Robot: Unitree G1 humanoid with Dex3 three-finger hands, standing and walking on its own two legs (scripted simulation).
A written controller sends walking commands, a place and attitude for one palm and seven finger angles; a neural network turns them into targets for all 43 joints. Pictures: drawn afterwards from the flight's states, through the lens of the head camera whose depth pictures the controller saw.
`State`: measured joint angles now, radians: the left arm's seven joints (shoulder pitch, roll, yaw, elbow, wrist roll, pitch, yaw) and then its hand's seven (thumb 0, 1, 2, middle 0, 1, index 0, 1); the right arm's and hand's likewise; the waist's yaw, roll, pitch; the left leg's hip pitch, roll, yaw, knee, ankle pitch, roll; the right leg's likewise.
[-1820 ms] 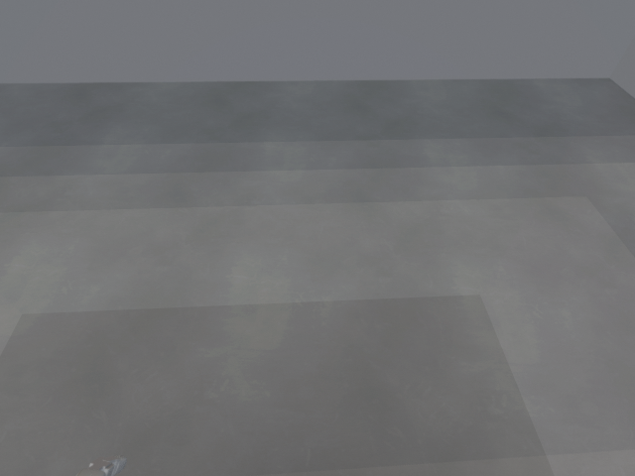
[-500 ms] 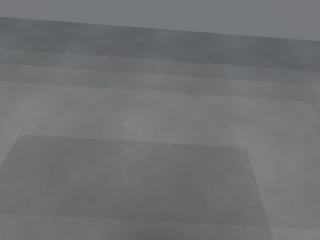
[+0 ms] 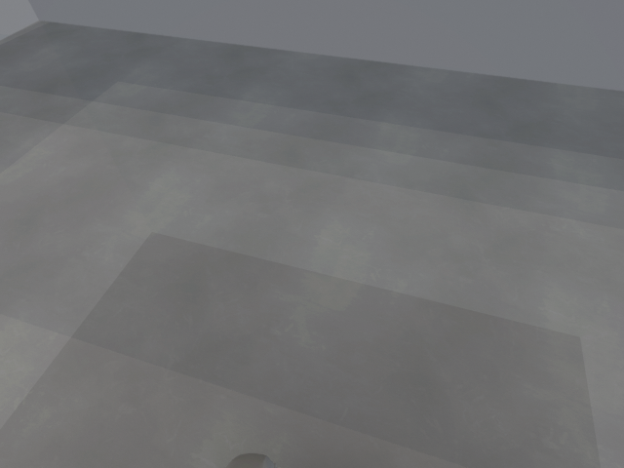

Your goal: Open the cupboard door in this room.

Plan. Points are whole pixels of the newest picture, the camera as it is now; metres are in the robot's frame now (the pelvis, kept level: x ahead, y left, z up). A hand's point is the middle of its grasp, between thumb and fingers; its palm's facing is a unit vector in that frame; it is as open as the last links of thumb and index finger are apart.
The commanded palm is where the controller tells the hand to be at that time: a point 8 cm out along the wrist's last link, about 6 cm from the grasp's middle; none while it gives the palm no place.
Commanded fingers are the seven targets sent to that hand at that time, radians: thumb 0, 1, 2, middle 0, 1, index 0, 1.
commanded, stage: turn or walk to find it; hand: left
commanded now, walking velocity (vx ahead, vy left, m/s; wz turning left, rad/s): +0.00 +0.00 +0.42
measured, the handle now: out of the picture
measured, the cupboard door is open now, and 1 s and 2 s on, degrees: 0 0 0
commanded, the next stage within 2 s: none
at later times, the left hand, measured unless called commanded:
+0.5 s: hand out of the picture +0.02 +0.24 -0.16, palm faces +0.24 -0.93 -0.27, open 7.3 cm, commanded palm none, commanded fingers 0.00 0.90 0.90 -0.20 -0.30 -0.20 -0.30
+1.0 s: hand out of the picture -0.10 +0.21 -0.19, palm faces +0.47 -0.86 -0.22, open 7.3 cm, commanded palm none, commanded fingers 0.00 0.90 0.90 -0.20 -0.30 -0.20 -0.30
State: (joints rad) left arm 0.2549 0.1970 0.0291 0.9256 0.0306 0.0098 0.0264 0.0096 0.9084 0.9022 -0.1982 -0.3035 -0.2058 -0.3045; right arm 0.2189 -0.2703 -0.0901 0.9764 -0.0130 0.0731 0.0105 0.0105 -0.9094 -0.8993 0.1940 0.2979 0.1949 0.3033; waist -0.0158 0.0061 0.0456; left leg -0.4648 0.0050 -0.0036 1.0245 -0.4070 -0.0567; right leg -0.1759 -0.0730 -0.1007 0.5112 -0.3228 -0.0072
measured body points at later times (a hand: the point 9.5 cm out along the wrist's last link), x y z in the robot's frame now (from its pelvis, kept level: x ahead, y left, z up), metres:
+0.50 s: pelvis -0.02 +0.02 +0.00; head +0.01 +0.02 +0.45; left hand +0.01 +0.29 -0.14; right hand +0.11 -0.20 -0.15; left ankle -0.03 +0.14 -0.74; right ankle +0.01 -0.11 -0.71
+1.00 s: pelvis -0.05 +0.01 -0.01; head -0.03 +0.04 +0.43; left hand -0.12 +0.26 -0.17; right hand +0.13 -0.19 -0.15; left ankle -0.10 +0.11 -0.74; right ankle +0.01 -0.10 -0.73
